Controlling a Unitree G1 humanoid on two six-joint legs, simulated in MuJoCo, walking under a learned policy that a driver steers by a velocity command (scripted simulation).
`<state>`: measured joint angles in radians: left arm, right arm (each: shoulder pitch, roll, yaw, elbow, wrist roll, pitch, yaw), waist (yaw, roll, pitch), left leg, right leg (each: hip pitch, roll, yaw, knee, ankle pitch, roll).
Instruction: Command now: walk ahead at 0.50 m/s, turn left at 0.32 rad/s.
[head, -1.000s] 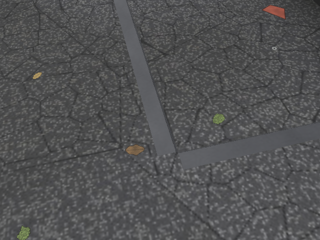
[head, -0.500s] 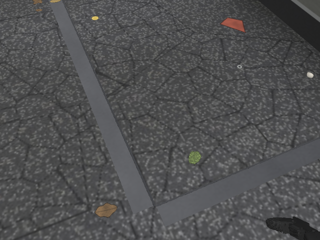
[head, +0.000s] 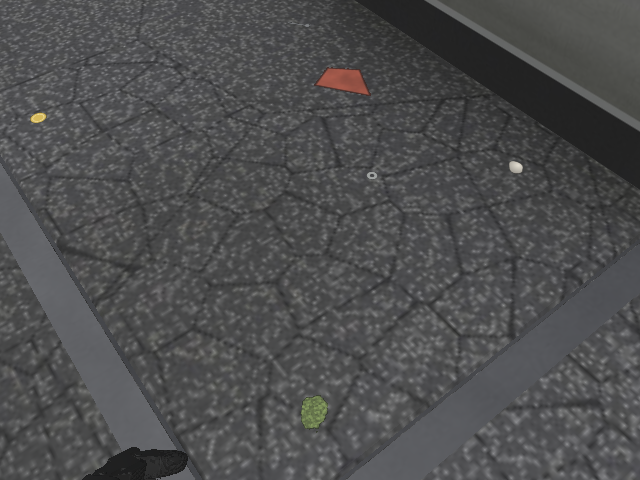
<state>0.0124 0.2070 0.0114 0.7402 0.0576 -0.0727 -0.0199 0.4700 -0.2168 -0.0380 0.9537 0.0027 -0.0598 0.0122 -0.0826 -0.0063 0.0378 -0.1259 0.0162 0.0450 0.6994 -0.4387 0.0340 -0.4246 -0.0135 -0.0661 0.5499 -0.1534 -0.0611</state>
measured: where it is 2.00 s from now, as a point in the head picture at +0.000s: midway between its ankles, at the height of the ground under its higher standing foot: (136, 277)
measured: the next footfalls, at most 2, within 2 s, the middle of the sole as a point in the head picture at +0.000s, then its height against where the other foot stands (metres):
left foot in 0.48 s outside the picture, level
right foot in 1.02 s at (248, 366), level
